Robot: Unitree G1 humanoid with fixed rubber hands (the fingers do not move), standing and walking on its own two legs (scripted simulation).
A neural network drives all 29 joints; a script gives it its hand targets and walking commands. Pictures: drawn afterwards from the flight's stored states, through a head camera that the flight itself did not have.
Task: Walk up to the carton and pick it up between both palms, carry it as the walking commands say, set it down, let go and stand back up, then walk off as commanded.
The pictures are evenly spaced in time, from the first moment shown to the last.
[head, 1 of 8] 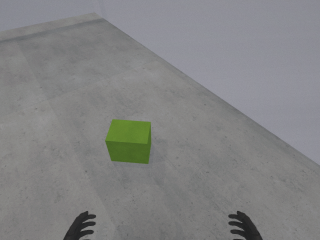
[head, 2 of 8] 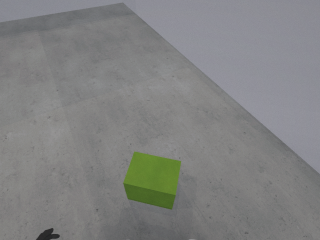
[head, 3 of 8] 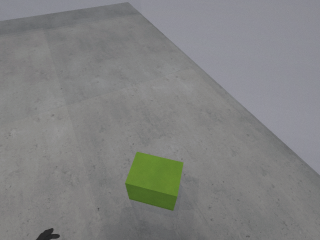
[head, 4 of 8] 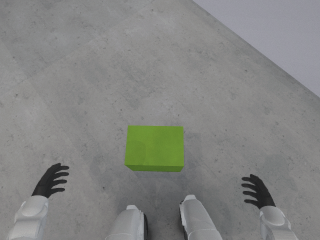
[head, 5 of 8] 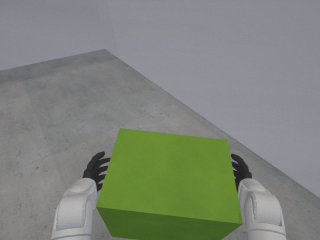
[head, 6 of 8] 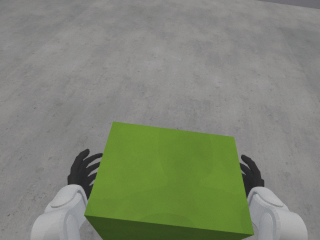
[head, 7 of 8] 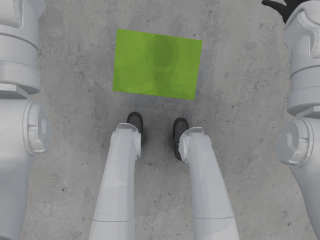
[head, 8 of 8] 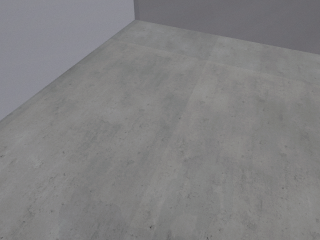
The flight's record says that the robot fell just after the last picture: no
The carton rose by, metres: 0.68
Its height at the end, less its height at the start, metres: +0.01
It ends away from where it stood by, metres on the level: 2.95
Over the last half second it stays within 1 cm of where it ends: yes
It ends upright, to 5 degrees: no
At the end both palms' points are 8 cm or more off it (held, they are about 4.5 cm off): yes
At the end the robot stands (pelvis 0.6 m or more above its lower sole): yes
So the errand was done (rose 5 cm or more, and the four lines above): no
